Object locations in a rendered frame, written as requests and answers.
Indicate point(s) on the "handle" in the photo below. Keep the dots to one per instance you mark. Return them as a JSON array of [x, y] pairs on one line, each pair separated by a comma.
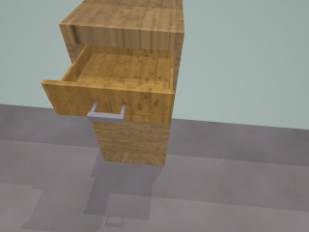
[[106, 117]]

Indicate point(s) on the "cabinet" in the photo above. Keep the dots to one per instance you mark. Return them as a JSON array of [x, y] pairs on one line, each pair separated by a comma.
[[143, 24]]

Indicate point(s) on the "drawer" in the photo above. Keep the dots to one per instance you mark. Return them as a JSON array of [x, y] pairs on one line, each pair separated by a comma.
[[112, 76]]

